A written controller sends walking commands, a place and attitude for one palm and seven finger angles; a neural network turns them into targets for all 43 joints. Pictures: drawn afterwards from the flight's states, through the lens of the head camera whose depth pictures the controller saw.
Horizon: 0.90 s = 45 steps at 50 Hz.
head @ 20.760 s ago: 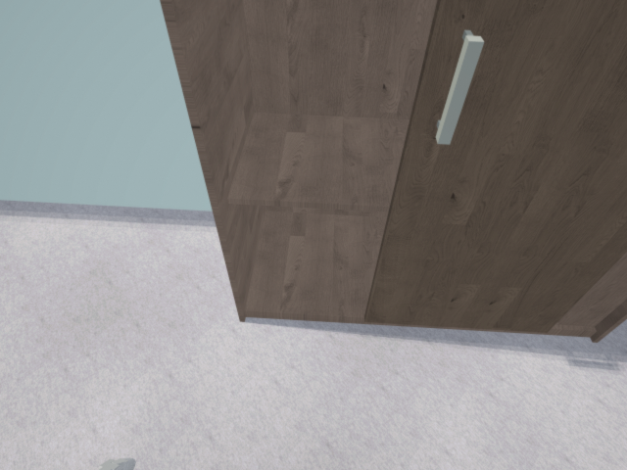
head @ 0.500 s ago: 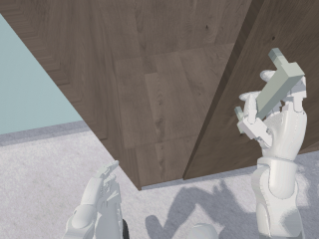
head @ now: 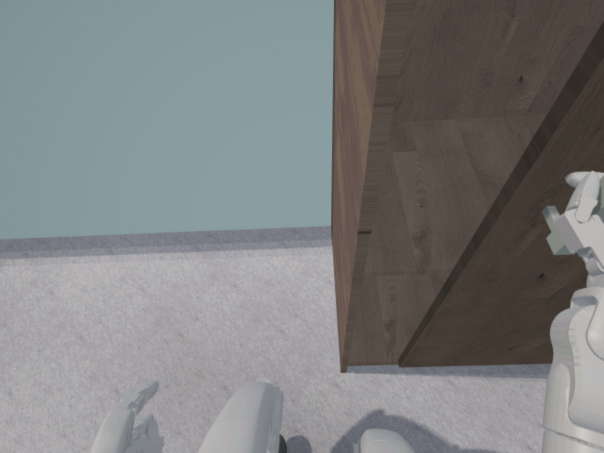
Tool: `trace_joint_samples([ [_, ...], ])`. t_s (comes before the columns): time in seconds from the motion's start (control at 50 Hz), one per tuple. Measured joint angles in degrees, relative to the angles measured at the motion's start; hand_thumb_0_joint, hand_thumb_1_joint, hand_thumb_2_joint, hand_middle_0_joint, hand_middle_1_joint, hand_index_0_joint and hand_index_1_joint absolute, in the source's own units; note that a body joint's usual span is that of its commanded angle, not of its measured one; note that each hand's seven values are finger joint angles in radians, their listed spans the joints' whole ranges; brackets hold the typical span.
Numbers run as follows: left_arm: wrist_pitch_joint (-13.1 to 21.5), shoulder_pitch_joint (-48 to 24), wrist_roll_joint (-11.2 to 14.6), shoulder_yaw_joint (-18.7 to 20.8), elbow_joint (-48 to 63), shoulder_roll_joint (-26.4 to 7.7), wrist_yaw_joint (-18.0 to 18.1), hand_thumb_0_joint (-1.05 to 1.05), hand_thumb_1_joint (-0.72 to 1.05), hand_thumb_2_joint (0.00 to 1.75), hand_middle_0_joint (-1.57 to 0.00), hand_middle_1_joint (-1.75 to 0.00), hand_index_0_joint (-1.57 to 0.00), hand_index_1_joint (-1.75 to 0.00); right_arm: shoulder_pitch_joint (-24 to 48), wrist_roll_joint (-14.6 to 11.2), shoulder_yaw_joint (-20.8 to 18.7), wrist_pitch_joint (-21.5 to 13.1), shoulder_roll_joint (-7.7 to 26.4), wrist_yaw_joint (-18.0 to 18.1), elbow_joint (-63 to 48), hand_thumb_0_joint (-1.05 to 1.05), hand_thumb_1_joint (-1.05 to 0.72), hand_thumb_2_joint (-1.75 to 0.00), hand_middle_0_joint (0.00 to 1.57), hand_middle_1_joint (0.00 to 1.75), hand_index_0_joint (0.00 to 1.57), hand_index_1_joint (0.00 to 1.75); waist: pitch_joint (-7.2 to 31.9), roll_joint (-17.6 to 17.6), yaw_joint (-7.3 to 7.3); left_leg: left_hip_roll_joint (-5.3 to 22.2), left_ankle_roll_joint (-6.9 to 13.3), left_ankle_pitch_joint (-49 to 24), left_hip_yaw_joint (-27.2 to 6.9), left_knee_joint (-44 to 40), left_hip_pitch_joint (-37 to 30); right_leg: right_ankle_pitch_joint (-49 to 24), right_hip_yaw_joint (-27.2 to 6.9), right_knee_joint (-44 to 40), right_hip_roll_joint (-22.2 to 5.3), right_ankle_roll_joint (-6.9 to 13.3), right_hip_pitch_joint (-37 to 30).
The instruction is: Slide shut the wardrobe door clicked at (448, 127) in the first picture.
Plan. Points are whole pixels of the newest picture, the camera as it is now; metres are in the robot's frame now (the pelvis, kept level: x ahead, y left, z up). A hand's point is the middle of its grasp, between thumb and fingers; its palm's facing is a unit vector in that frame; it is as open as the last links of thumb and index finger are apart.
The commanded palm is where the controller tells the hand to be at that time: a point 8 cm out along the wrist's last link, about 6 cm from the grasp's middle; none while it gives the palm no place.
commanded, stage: step sideways, sliding the door along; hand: right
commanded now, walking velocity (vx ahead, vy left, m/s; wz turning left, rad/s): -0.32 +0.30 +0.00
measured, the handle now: (600, 181) +0.34 -0.30 +0.17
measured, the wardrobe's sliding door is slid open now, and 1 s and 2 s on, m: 0.15 0.00 0.00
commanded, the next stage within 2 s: stop walking and hold the door there in 0.80 s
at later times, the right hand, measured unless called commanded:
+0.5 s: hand (443, 221) +0.30 -0.14 +0.17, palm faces +0.51 +0.86 -0.05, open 7.3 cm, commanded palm +0.26 -0.11 +0.15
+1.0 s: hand (419, 225) +0.30 -0.12 +0.17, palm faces +0.52 +0.83 -0.21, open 7.5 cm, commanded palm +0.26 -0.12 +0.14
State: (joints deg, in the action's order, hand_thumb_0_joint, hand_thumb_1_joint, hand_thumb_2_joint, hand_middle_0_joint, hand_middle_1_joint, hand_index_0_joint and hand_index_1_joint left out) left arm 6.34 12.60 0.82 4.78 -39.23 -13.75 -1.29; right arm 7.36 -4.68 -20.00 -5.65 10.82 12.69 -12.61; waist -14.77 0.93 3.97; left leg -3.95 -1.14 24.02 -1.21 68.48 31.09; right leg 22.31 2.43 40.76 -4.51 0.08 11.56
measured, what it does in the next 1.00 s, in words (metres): steps to the left: left foot, then right foot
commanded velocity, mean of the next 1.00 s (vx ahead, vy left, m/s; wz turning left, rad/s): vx -0.20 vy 0.24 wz -0.03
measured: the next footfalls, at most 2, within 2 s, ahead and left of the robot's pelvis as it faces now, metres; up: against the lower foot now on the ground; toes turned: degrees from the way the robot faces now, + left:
left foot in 0.40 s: +0.04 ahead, +0.23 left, +0.00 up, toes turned +5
right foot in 0.60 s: -0.02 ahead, +0.00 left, +0.00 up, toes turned -3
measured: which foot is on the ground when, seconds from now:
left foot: up 0.00-0.38, down 0.40-0.60, up 0.62-1.00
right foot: down 0.00-0.42, up 0.44-0.58, down 0.60-1.00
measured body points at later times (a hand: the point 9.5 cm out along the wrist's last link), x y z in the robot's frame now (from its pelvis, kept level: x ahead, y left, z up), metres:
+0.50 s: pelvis -0.05 +0.11 +0.01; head +0.02 +0.12 +0.45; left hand +0.17 +0.32 -0.08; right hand +0.27 -0.18 +0.18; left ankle +0.00 +0.22 -0.72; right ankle -0.04 -0.06 -0.68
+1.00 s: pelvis -0.04 +0.19 +0.02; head +0.03 +0.16 +0.46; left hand +0.16 +0.39 -0.07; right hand +0.27 -0.16 +0.18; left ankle +0.00 +0.35 -0.69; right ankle -0.06 +0.01 -0.72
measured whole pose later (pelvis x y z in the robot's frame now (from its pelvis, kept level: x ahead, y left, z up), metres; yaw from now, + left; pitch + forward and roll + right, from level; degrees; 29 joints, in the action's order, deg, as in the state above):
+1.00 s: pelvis -0.04 +0.19 +0.02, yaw +3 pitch -5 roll +5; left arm 4.6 6.8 1.6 0.4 -34.1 -9.3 -2.8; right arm 14.6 -3.6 -21.3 -6.8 23.9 7.9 5.0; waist -13.8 -3.1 7.2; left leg -0.6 -1.3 17.9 3.6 37.5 16.6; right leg 16.6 1.6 26.2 -14.6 -7.2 4.2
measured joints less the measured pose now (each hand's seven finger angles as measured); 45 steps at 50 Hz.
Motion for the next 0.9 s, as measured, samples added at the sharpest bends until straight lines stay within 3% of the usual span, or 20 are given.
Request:
trace_joint_samples([
  [0.08, 0.72, 3.51, -0.05, -1.31, 0.86, 1.70, -1.42, 0.01, 0.90, 0.90, -0.20, -0.30, -0.20, -0.30, -1.92, 0.63, 2.27, 0.16, -1.52, -0.22, 1.07, 0.01, -0.72, -0.82, 0.37, 1.40, 0.10, 1.19, 3.34, -1.62, 0.68, 0.15, -0.89, -0.41, 0.08, 6.69, -0.97, -5.52, -1.23, -9.56, -5.85, -1.98, -2.77],
  [0.18, 2.22, 2.05, 0.05, -2.08, 3.21, 3.38, -1.69, 0.01, 0.90, 0.90, -0.20, -0.30, -0.20, -0.30, -0.90, 0.76, 3.50, 1.26, -0.97, -1.14, 1.57, 0.02, -0.72, -0.81, 0.38, 1.40, 0.11, 1.24, 3.75, -1.72, 2.44, 3.15, -2.10, -0.64, 1.75, -6.42, -6.20, -10.37, -0.14, -17.10, -10.14, -4.22, -5.02],
  [0.32, 4.16, -4.51, -0.60, -2.91, 6.47, 4.58, -1.95, 0.01, 0.90, 0.90, -0.21, -0.30, -0.21, -0.30, 5.39, 0.57, 2.84, 1.51, 2.13, -1.43, 7.42, 0.00, -0.74, -0.81, 0.39, 1.40, 0.04, 1.27, 1.31, -1.63, 3.25, 2.66, -1.46, -1.73, 4.09, -28.21, -14.93, -12.79, -0.64, -17.43, -10.70, -7.11, -3.65],
  [0.4, 4.16, -7.81, 0.52, -3.74, 7.58, 3.85, -2.20, 0.01, 0.90, 0.90, -0.21, -0.30, -0.21, -0.30, 9.38, -0.10, 1.31, 2.28, 3.93, -0.91, 11.55, -0.01, -0.76, -0.81, 0.38, 1.39, -0.01, 1.24, -0.05, -2.59, 3.08, 2.38, -0.28, -13.47, 4.66, -42.55, -21.21, -9.82, -2.11, -9.66, -9.72, -8.66, 0.58],
  [0.44, 3.05, -9.74, 1.39, -3.64, 6.62, 2.43, -1.83, 0.01, 0.90, 0.90, -0.21, -0.30, -0.21, -0.30, 10.04, -0.59, 0.43, 2.37, 2.83, -0.14, 12.84, -0.01, -0.76, -0.81, 0.37, 1.37, 0.00, 1.24, -1.28, -6.36, 0.87, 0.86, 1.73, -14.26, 6.77, -41.73, -21.14, -5.36, -4.87, -4.21, -10.07, -4.62, 3.18],
  [0.48, 1.64, -10.30, 2.26, -3.33, 5.03, 2.05, -0.95, 0.01, 0.90, 0.90, -0.21, -0.30, -0.21, -0.30, 9.32, -1.19, 0.79, 2.67, 2.42, 0.37, 12.68, -0.01, -0.75, -0.82, 0.36, 1.35, 0.00, 1.24, -0.15, -5.54, 0.44, 2.31, 2.64, -13.41, 6.46, -40.28, -18.55, 3.65, -6.22, 5.89, -4.58, -2.70, 6.84],
  [0.52, 0.16, -9.73, 2.43, -3.24, 3.85, 1.66, 0.14, 0.01, 0.90, 0.90, -0.21, -0.30, -0.21, -0.30, 8.27, -1.44, 1.84, 3.15, 1.83, 0.91, 11.30, -0.01, -0.76, -0.82, 0.35, 1.35, 0.00, 1.24, 1.28, -3.56, 0.94, 3.66, 2.94, -13.56, 5.16, -40.20, -16.59, 7.15, -5.07, 12.51, 0.47, -1.77, 8.35],
  [0.54, -0.53, -9.18, 2.37, -3.36, 3.42, 1.39, 0.57, 0.01, 0.90, 0.90, -0.21, -0.30, -0.21, -0.30, 7.76, -1.36, 2.46, 3.24, 1.39, 1.18, 10.45, -0.01, -0.76, -0.82, 0.34, 1.35, 0.01, 1.25, 1.96, -2.78, 0.76, 4.08, 2.97, -13.77, 4.95, -40.34, -15.99, 7.19, -4.01, 11.28, 2.02, -1.46, 7.72],
  [0.58, -1.75, -7.66, 2.33, -3.60, 2.98, 0.71, 1.19, 0.01, 0.90, 0.90, -0.20, -0.30, -0.20, -0.30, 6.93, -1.35, 4.00, 2.95, 0.63, 1.39, 8.94, 0.00, -0.76, -0.82, 0.34, 1.35, 0.02, 1.24, 3.40, -2.09, -0.41, 4.45, 2.67, -13.39, 5.77, -39.42, -14.81, 0.26, -1.19, -0.83, 2.98, -1.28, 3.62],
  [0.6, -2.24, -6.64, 2.27, -3.40, 3.21, 0.26, 1.49, 0.01, 0.90, 0.90, -0.20, -0.30, -0.20, -0.30, 6.80, -1.32, 4.98, 2.86, 0.31, 1.30, 8.17, 0.00, -0.76, -0.82, 0.34, 1.36, 0.02, 1.23, 4.10, -2.52, -1.00, 4.10, 2.48, -12.44, 6.73, -37.68, -13.95, -4.83, -0.07, -7.43, 2.24, -0.84, 0.92],
  [0.62, -2.61, -6.30, 2.08, -2.74, 2.87, 0.78, 1.83, 0.01, 0.90, 0.90, -0.20, -0.30, -0.20, -0.30, 7.35, -1.52, 5.99, 2.65, 0.59, 0.97, 7.80, 0.00, -0.76, -0.82, 0.35, 1.36, 0.02, 1.22, 3.40, -1.42, -1.05, 4.50, 2.08, -10.99, 6.29, -34.59, -13.05, -4.63, 0.29, -8.59, 2.57, -0.23, 0.08],
  [0.66, -3.54, -5.51, 1.53, -2.24, 2.35, 1.96, 1.79, 0.01, 0.90, 0.90, -0.20, -0.30, -0.20, -0.30, 8.64, -0.76, 6.42, 2.39, 0.77, 0.62, 8.41, 0.00, -0.77, -0.82, 0.35, 1.37, 0.02, 1.20, 1.93, 0.12, -0.06, 3.43, 1.31, -2.76, 3.22, -25.50, -10.85, -3.99, 0.48, -8.36, 2.40, 0.22, -0.96],
  [0.74, -3.21, -3.17, 0.69, -2.87, 2.33, 3.02, 0.25, 0.01, 0.90, 0.90, -0.20, -0.30, -0.20, -0.30, 9.69, -0.08, 6.10, 2.54, 0.40, -0.25, 9.61, 0.01, -0.75, -0.83, 0.32, 1.39, 0.05, 1.20, 1.05, -1.55, 0.43, 1.30, 0.75, 0.59, 1.68, -13.53, -8.27, -5.64, -1.96, -11.56, -1.56, -1.05, -3.00],
  [0.82, -2.74, -2.05, 0.90, -3.26, 2.90, 3.60, -0.94, 0.01, 0.90, 0.90, -0.20, -0.30, -0.20, -0.30, 10.13, -0.02, 5.82, 3.35, 0.87, -0.77, 9.86, 0.01, -0.74, -0.84, 0.30, 1.40, 0.06, 1.21, 0.63, -2.93, 2.50, 2.91, -0.09, -0.95, 1.55, -13.40, -8.58, -6.89, -2.21, -14.72, -5.26, -2.74, -5.35],
  [0.9, -1.99, -2.68, 0.93, -3.45, 3.78, 4.31, -1.46, 0.01, 0.90, 0.90, -0.21, -0.30, -0.21, -0.30, 10.76, 0.16, 4.58, 3.63, 2.46, -1.06, 10.76, 0.00, -0.74, -0.85, 0.30, 1.40, 0.05, 1.23, -0.23, -3.61, 3.89, 4.14, -0.66, -2.11, 2.62, -19.08, -11.30, -7.33, -2.22, -16.58, -7.96, -4.58, -7.58],
])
